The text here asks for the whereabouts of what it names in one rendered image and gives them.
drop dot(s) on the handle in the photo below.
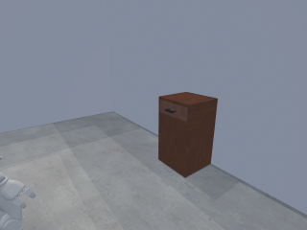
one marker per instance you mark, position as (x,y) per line
(170,111)

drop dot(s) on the drawer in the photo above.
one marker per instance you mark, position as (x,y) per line
(181,112)

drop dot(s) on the cabinet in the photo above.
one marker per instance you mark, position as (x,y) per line
(186,147)

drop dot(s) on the right robot hand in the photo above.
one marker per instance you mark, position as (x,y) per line
(13,188)

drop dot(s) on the right robot thigh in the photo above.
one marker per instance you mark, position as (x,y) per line
(12,210)

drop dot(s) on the robot right shin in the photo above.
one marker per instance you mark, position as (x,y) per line
(14,224)

